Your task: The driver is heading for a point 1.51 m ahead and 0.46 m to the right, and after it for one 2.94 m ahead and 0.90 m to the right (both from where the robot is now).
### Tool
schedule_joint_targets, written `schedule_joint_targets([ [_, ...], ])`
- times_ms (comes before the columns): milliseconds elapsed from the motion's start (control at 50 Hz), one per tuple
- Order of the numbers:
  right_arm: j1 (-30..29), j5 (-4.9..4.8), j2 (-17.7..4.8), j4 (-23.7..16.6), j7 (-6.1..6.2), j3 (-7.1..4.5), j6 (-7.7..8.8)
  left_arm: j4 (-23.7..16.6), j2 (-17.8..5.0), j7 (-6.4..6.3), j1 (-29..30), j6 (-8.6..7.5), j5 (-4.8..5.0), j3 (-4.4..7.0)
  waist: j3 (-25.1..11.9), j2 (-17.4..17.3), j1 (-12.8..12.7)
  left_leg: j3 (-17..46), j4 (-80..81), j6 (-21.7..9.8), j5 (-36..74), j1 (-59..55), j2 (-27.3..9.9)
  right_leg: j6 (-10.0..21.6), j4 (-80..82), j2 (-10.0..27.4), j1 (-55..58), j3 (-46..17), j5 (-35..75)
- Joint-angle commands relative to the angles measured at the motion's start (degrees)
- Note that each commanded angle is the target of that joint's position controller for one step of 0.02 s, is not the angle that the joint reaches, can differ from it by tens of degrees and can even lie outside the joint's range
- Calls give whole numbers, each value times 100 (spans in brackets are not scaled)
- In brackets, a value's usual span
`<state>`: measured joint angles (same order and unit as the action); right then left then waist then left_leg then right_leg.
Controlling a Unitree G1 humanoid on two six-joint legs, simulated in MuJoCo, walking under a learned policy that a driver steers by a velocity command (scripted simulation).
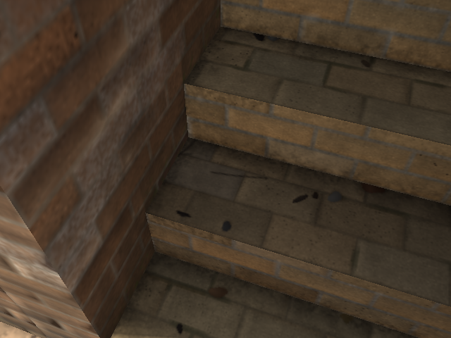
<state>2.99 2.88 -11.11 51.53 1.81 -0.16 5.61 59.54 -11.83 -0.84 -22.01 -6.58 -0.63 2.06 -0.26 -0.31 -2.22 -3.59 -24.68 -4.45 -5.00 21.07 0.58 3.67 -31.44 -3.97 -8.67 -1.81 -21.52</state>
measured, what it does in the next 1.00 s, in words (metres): climbs, turning right: right foot 0.19 m higher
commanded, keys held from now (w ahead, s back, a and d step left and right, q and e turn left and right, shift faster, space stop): w+e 0.88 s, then w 0.12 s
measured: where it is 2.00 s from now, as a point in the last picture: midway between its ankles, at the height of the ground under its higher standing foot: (304, 180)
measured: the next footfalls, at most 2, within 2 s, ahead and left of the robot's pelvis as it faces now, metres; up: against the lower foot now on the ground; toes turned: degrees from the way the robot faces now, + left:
right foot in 0.52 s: +0.34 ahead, -0.23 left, +0.19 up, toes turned -19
left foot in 1.06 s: +0.68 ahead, -0.18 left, +0.38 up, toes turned -28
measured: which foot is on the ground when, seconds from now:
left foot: down 0.00-0.54, up 0.56-1.00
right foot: up 0.00-0.50, down 0.52-1.00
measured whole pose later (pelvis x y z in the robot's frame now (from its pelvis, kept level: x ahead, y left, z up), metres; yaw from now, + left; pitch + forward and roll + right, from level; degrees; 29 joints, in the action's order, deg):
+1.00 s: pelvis +0.43 -0.16 +0.21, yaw -31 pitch +4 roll +4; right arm -5.8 2.5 -1.8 31.2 -1.5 4.7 -1.2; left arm 51.4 -8.2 -5.1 -27.6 -1.7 -1.1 3.8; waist 3.8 -3.9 -7.2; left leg -8.4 -99.6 -6.1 -16.2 74.7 -2.4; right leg 1.2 -14.6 0.6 -4.4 -12.0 -13.5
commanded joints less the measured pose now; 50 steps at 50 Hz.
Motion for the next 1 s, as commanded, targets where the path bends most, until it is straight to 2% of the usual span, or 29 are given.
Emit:
schedule_joint_targets([
  [20,2426,59,-1648,514,139,-497,23,-285,-163,-61,-469,82,-54,0,-1076,-1223,480,3594,1267,-1337,-203,-2880,-2774,171,-4141,-24,-3074,-1,-1048],
  [60,1471,-124,-565,217,31,-314,56,-327,-417,18,228,218,-246,80,-197,-217,322,2380,1588,-1109,-1932,-1812,-2100,125,-4475,630,-3428,-268,6],
  [120,1868,-123,-267,372,110,-220,134,-451,-76,152,679,328,-320,101,93,-386,361,1129,1560,-781,-380,-1378,-1612,-109,-5372,683,-3749,-74,816],
  [180,2416,37,-191,527,86,-196,210,-623,124,91,851,414,-155,132,-259,-332,379,647,1158,-904,233,-1119,-1776,-42,-6717,477,-4057,-113,1091],
  [240,2688,-8,-201,693,99,-161,272,-1507,394,-231,2094,597,-75,40,473,-756,404,1097,1464,-814,-1676,-1260,-2176,140,-8839,540,-6391,-338,239],
  [300,3025,135,-374,834,46,-197,315,-2295,696,-358,2878,663,-241,-72,550,-523,533,998,1554,-623,-1838,-1947,-2291,225,-9858,556,-7749,-381,-401],
  [380,3000,-10,-362,954,99,-178,228,-3379,837,-264,3697,716,-237,-300,779,-90,284,57,2040,-65,-1937,-1749,-1884,207,-8544,940,-7690,-78,-960],
  [400,2956,-7,-352,926,146,-146,178,-3623,828,-157,3857,739,-82,-323,846,-137,331,-129,2394,-161,-1796,-1438,-1773,127,-8098,895,-7226,332,-784],
  [420,3005,-76,-443,906,175,-158,176,-3812,818,-101,3984,797,-123,-326,738,-250,413,-198,2566,-313,-1494,-1504,-1747,114,-7795,972,-6885,369,-669],
  [460,2445,-291,-784,584,135,-219,92,-3795,1124,37,3463,855,31,-533,141,-426,220,-1022,3199,-613,1426,-657,-1506,438,-5281,849,-3609,1234,-534],
  [480,2517,-525,-1019,453,137,-172,108,-3414,776,40,2786,852,58,-407,-430,-337,-38,-1204,2117,-793,6264,-1039,-1591,467,-4958,157,-2386,1771,-1087],
  [500,2644,-491,-1221,502,10,-274,111,-3039,389,-93,1334,902,249,-141,-1244,-1825,-587,-1106,372,-622,9651,-1688,-1539,562,-4607,-450,-1434,1754,-983],
  [520,1953,-598,-1639,149,-173,-397,66,-2811,27,-140,452,802,136,20,-2052,-2210,-1156,-1098,-1441,-300,10172,-2181,-1561,628,-3256,-344,-887,810,-259],
  [540,1361,-619,-1560,-336,-389,-483,123,-2484,-715,-230,-135,774,-37,230,-2158,-706,-1371,-749,-4074,260,6413,-227,-916,1009,-1346,750,45,-2162,-251],
  [560,1696,-395,-1017,-707,-618,-470,170,-2385,-1537,-458,357,961,-160,565,-2789,1362,-651,541,-6275,494,166,1295,63,920,1300,1675,739,-5572,475],
  [580,2405,-138,-458,-687,-715,-380,124,-2527,-1389,-495,906,980,-199,572,-2927,888,-19,1572,-7849,485,125,1536,-98,632,1550,2121,459,-5664,130],
  [620,1672,-96,92,-1118,-553,-266,-56,-2021,-551,-275,1530,949,-240,336,-1120,387,489,964,-8462,516,654,2655,-175,737,593,1411,-1098,-3871,-1208],
  [640,1361,2,207,-1249,-306,-242,-114,-1729,-87,-251,1591,851,-215,255,-500,695,624,938,-8557,359,754,3048,-181,613,29,929,-1529,-2815,-1161],
  [660,1324,124,346,-1214,-333,-137,-79,-1567,-17,-141,1689,667,-142,211,-433,934,654,1059,-9224,119,789,3260,-69,573,-99,633,-1580,-2302,-604],
  [680,1760,139,88,-1073,-411,-164,-149,-1483,94,-165,1602,596,-106,214,-70,52,687,1079,-9107,237,697,3505,-230,76,-333,766,-1500,-2233,1704],
  [720,1704,68,485,-1042,-419,7,-255,-1045,-37,-105,625,303,-59,235,-4,172,568,870,-8618,303,-31,4022,-252,-290,-434,754,-1129,-1340,3146],
  [760,390,111,555,-1590,-313,117,-367,-1014,-292,-246,242,189,-216,298,239,163,172,218,-7958,286,-119,4079,19,-183,117,373,-1422,-884,3573],
  [800,295,-32,624,-1497,-261,138,-385,-917,-388,-366,-394,168,-274,286,-492,605,-87,72,-10454,265,-251,5404,59,33,346,1153,58,-1906,4618],
  [880,-1641,163,976,-2541,-238,414,-547,-884,-237,-206,-806,231,-179,226,370,273,-284,176,-10353,24,-633,6541,-313,37,1031,1017,-512,-1936,1640],
  [920,-1749,97,920,-2785,-261,429,-617,-1041,-337,-406,-727,282,-181,253,307,524,-228,275,-9688,10,-536,5967,-461,346,1790,1425,-526,-2172,2662],
  [940,-1691,33,640,-2795,-284,373,-649,-1287,-844,-434,-534,328,-105,438,288,316,-330,-14,-8584,45,-1171,5790,-493,435,2194,1635,-215,-2109,3547],
  [960,-2306,30,730,-3037,-343,469,-617,-1202,-879,-503,-676,400,-20,483,193,337,-540,-392,-7407,-99,-1567,5089,-511,492,2946,1516,-143,-1874,2994],
  [980,-1785,-81,907,-2783,-366,508,-555,-1265,-550,-528,-316,466,-18,385,-52,764,-308,-507,-6112,-323,-1333,3457,-522,492,3039,1428,-505,-1141,3953],
  [1000,-1182,-245,653,-2527,-363,383,-539,-1512,-523,-499,-25,498,67,373,-694,875,-76,-970,-5241,-448,-1341,1826,-37,292,2491,1129,-663,-543,6683],
])
Velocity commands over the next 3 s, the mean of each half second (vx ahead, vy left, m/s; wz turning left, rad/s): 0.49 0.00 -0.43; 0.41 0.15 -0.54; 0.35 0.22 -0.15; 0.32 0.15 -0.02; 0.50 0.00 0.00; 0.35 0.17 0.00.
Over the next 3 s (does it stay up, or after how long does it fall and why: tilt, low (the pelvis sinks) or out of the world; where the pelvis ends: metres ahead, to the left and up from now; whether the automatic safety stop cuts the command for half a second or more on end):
stays up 1.14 -0.36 0.77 its command is cut before an obstacle after 0.7 s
